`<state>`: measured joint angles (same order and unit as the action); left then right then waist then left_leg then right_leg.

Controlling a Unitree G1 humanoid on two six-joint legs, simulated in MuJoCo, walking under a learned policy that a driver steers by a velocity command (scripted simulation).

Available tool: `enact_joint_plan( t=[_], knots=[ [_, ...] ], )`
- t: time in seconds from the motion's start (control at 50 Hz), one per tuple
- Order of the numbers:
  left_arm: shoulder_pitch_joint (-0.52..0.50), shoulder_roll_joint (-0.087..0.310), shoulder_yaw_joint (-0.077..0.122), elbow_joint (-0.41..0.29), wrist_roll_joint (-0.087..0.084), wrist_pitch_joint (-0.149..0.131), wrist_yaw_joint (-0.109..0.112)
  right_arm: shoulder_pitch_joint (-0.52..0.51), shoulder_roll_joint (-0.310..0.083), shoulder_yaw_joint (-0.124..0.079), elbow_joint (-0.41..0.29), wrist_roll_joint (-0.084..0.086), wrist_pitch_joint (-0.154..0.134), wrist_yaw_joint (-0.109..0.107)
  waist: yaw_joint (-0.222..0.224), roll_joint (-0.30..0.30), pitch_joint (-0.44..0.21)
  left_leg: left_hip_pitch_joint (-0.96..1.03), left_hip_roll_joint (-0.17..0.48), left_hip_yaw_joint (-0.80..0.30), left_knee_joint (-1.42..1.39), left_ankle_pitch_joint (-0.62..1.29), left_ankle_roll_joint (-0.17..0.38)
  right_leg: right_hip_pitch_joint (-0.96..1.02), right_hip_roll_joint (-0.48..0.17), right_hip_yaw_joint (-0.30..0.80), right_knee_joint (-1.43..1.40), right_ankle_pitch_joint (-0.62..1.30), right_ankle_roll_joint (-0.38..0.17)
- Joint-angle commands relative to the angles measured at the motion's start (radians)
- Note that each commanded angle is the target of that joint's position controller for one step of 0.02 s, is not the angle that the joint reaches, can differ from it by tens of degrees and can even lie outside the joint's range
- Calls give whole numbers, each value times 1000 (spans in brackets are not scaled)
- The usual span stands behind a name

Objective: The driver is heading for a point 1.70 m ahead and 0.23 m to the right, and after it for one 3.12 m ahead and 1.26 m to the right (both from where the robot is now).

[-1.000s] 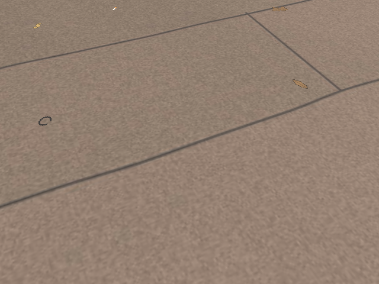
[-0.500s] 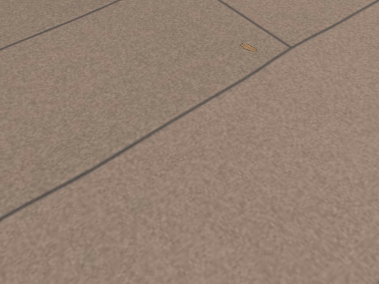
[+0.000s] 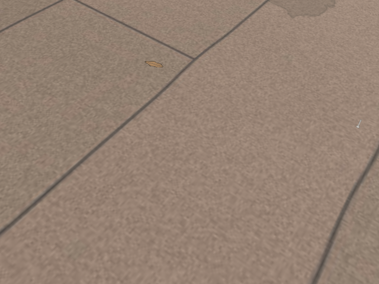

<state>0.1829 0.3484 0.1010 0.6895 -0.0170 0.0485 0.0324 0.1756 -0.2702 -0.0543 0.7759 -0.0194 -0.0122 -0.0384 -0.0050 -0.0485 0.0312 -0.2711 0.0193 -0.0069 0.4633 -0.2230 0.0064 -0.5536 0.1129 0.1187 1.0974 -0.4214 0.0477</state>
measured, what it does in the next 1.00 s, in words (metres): steps on the spot, turning right: right foot, then left foot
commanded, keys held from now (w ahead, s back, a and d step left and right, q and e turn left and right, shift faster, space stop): e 0.32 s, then no key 0.68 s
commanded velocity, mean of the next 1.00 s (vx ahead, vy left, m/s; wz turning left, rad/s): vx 0.00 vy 0.00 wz -0.32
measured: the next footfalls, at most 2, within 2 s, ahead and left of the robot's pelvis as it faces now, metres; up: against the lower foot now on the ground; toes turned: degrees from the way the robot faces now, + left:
right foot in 0.30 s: +0.03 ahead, -0.15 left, +0.00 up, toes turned -13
left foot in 0.70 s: +0.10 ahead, +0.08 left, +0.00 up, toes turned -17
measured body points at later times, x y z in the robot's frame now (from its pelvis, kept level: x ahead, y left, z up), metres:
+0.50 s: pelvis +0.00 -0.05 +0.00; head +0.03 -0.09 +0.45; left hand +0.24 +0.17 -0.07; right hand +0.06 -0.37 -0.12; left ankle +0.04 +0.10 -0.66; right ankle -0.01 -0.14 -0.74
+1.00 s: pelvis +0.03 -0.03 -0.01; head +0.04 -0.03 +0.44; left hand +0.22 +0.18 -0.13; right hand +0.09 -0.31 -0.11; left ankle +0.06 +0.09 -0.74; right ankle -0.01 -0.14 -0.74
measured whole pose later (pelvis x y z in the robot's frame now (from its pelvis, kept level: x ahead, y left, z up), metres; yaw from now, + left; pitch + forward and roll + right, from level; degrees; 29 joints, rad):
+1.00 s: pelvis +0.03 -0.03 -0.01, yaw -17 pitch -1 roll +0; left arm 0.19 0.25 0.04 0.81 0.01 0.02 0.01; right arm 0.20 -0.24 -0.02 0.73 -0.01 -0.02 -0.01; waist 0.00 0.00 0.03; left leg -0.22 0.01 0.01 0.53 -0.29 0.00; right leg -0.22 0.04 0.07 0.53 -0.29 -0.01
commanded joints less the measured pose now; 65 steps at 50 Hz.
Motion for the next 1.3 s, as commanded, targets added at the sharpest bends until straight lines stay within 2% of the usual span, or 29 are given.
enact_joint_plan(
  t=[0.02, 0.08, 0.14, 0.2, 0.24, 0.26, 0.28, 0.3, 0.32, 0.34, 0.36, 0.38, 0.4, 0.42, 0.46, 0.48, 0.54, 0.62, 0.66, 0.68, 0.7, 0.72, 0.74, 0.76, 0.78, 0.84, 1.0, 1.3],
  knots=[
    [11, 51, 15, -67, -10, 5, -2, -46, -137, -28, -84, 4, -1, -14, 5, 195, -52, 159, 215, -132, -142, 345, 181, -110, -60, -43, 81, 48, 48],
    [-59, 31, 2, -115, -9, 0, -11, 14, -168, -42, -78, 3, 13, -21, -43, 219, -74, 259, 254, -116, -139, 379, 210, -108, -107, -68, -66, 49, 68],
    [-71, 19, -9, -140, -4, 0, -27, -4, -206, -58, -90, 11, 19, -12, -47, 229, -90, 224, 277, -64, -137, 403, 213, 15, -139, -116, -212, 35, 53],
    [-58, 38, -2, -150, -5, 8, -40, -14, -223, -68, -93, 25, 17, 5, -40, 240, -90, 194, 293, -31, -117, 406, 204, 117, -132, -164, -339, 45, 22],
    [-35, 42, 5, -151, -7, 14, -49, -25, -229, -72, -92, 42, 14, 11, -18, 236, -89, 187, 302, -17, -71, 392, 178, 184, -124, -181, -473, 101, -17],
    [4, 40, 10, -138, -7, 15, -52, -36, -222, -72, -90, 53, 13, 12, 9, 222, -94, 161, 289, 12, -19, 361, 145, 261, -108, -199, -592, 193, -47],
    [50, 64, 23, -121, -5, 14, -46, 9, -189, -64, -71, 53, 10, 15, 22, 167, -110, 88, 255, 62, 72, 279, 85, 390, -91, -177, -692, 305, -82],
    [103, 155, 52, -120, -7, 10, -31, 43, -137, -50, -73, 19, 7, 21, 22, -43, -141, -121, 168, 154, 311, 13, -10, 593, -237, 44, -726, 612, -146],
    [91, 255, 62, -154, 15, -1, -24, -3, -89, -27, -142, -23, 2, 21, 9, -284, -145, -411, 21, 138, 567, -475, -89, 649, -496, 400, -700, 896, -357],
    [117, 190, 46, -150, 39, -26, -34, -86, -146, -44, -151, 0, 0, 14, 93, -154, -213, -414, 18, -17, 723, -481, -87, 588, -515, 389, -733, 810, -437],
    [69, 155, 30, -139, 39, -43, -33, -93, -164, -51, -150, 25, 5, 12, 60, -119, -159, -418, 39, -37, 755, -398, -72, 542, -454, 281, -740, 725, -384],
    [6, 124, 21, -137, 23, -49, -28, -66, -165, -56, -127, 25, 11, 6, 28, -82, -127, -410, 54, -44, 724, -311, -67, 504, -388, 206, -741, 641, -321],
    [-39, 93, 8, -139, 9, -48, -24, -54, -175, -60, -115, 15, 17, -1, 13, -72, -111, -394, 59, -46, 694, -249, -71, 475, -359, 170, -740, 630, -287],
    [-60, 84, -1, -138, 9, -47, -19, -31, -171, -60, -106, 9, 20, 0, -3, -81, -115, -338, 46, -33, 705, -194, -80, 429, -335, 134, -743, 676, -282],
    [-67, 70, -11, -130, 22, -47, -11, 7, -148, -54, -96, 16, 21, 5, -17, -80, -137, -275, 31, -22, 675, -132, -91, 409, -314, 97, -750, 683, -286],
    [-67, 64, -14, -124, 24, -47, -9, 7, -136, -49, -97, 19, 22, 6, -14, -78, -134, -264, 33, -22, 616, -119, -94, 413, -307, 88, -752, 660, -284],
    [-63, 67, -17, -105, 25, -44, -7, -30, -102, -30, -111, 16, 24, 11, 10, -85, -112, -198, 41, -23, 418, -113, -93, 406, -302, 97, -753, 550, -281],
    [-55, 73, -21, -75, 29, -41, -21, -37, -116, -29, -120, 23, 21, 17, 31, -92, -74, -89, 28, -9, 250, -156, -77, 352, -315, 152, -749, 441, -295],
    [-76, 51, -34, -60, 20, -42, -25, -9, -101, -26, -112, 22, 14, 19, 3, -74, -65, -7, 18, 1, 94, -79, -60, 331, -298, 161, -722, 419, -272],
    [-74, 31, -43, -47, 15, -44, -26, 16, -89, -20, -103, 14, 7, 23, -23, -50, -64, 79, 16, 3, -52, 63, -46, 304, -276, 151, -708, 398, -238],
    [-37, 4, -53, -33, 24, -53, -26, 30, -111, -20, -104, -1, 1, 21, -14, -5, -89, 177, 63, -56, -85, 221, -30, 272, -239, 137, -691, 339, -184],
    [7, 2, -52, -23, 43, -62, -30, 34, -179, -30, -116, -7, -1, 17, 30, 109, -107, 222, 154, -130, -48, 415, 6, 242, -165, 70, -628, 229, -131],
    [38, -12, -51, -13, 40, -64, -30, -8, -171, -30, -102, 1, -2, 23, 74, 218, -110, 114, 162, -137, -37, 264, 64, 305, -115, 2, -657, 150, -91],
    [-16, 21, -48, -6, 44, -60, -27, -39, -113, -18, -120, 7, -7, 32, 34, 177, -80, 60, 121, -118, -57, 125, 61, 343, -117, 1, -653, 178, -69],
    [-53, 33, -40, -8, 37, -54, -25, -35, -101, -13, -116, 2, -12, 34, 15, 158, -63, 45, 97, -94, -57, 72, 37, 339, -116, -1, -639, 200, -74],
    [-48, 13, -41, 6, 30, -37, -19, -5, -102, -8, -109, 2, -31, 33, 8, 127, -54, 49, 73, -66, -39, 84, 10, 338, -130, 19, -640, 275, -94],
    [-21, -6, -38, 78, 24, -40, -14, 14, -89, 2, -111, 6, -24, 21, 1, 47, -48, 66, 54, -49, -16, 103, 16, 341, -133, 21, -641, 323, -79],
    [-10, 1, -34, 227, 19, -35, 6, 51, -75, 9, -46, 8, -25, 20, 10, 52, -25, 60, 33, -36, -44, 103, 18, 382, -139, 17, -654, 348, -65]
  ],
)
Over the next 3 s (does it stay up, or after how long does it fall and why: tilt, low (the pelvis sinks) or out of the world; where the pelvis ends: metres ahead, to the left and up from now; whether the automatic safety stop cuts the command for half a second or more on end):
stays up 0.48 -0.15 0.01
